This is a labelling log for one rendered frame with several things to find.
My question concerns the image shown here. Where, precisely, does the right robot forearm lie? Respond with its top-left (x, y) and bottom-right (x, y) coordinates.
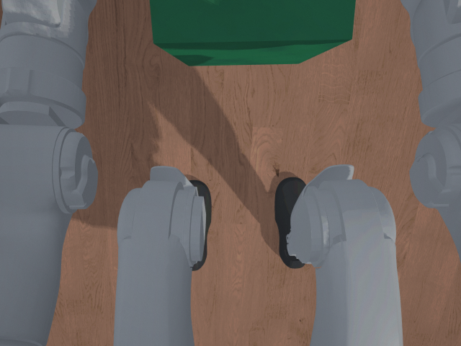
top-left (400, 0), bottom-right (461, 128)

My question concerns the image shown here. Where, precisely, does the carton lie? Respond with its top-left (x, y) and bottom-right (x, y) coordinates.
top-left (150, 0), bottom-right (356, 66)

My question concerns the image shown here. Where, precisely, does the left robot forearm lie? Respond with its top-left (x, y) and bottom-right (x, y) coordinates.
top-left (0, 0), bottom-right (97, 129)

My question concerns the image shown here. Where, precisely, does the robot left upper arm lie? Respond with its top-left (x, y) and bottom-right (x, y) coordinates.
top-left (0, 124), bottom-right (98, 346)

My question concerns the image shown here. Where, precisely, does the left robot foot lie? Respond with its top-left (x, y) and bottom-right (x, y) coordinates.
top-left (190, 180), bottom-right (212, 271)

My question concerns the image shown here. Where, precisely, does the robot right upper arm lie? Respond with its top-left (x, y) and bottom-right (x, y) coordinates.
top-left (409, 123), bottom-right (461, 263)

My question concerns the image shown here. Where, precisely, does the right robot shin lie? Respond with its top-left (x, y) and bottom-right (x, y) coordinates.
top-left (286, 164), bottom-right (396, 264)

